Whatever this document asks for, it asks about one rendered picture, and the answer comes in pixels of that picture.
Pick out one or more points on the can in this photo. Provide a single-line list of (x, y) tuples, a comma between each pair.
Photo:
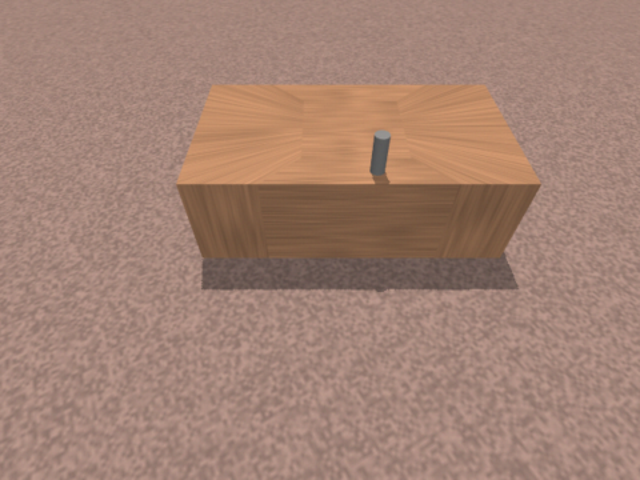
[(380, 152)]

